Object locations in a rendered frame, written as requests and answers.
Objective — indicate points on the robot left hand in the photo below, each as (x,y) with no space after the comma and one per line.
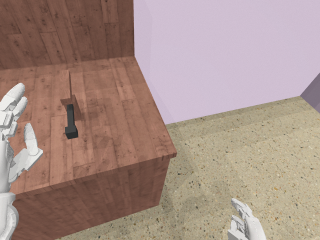
(12,106)

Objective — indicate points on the tap lever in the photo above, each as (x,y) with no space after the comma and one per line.
(71,131)

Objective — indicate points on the robot left forearm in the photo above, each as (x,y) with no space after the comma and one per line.
(9,216)

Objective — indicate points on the robot right hand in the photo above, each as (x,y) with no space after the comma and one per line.
(249,229)

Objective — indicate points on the counter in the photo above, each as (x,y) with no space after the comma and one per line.
(81,52)

